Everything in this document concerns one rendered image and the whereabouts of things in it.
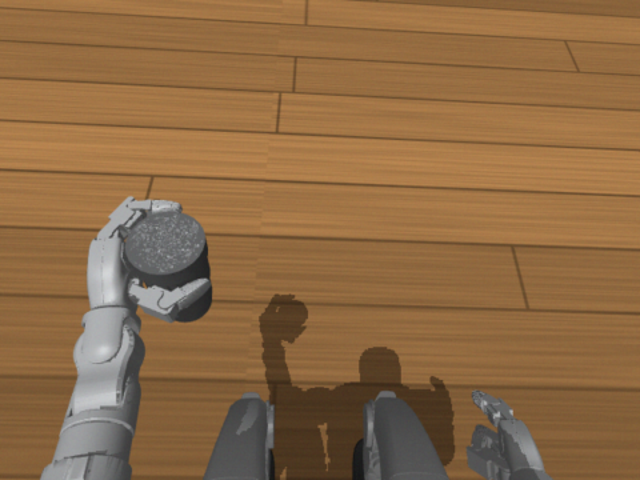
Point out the cup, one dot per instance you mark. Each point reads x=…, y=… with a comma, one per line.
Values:
x=169, y=250

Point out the left robot arm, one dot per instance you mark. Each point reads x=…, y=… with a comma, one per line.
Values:
x=96, y=436

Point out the left robot hand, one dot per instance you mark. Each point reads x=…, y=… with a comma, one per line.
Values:
x=111, y=279

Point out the right robot hand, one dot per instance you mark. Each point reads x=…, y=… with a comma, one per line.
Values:
x=513, y=448

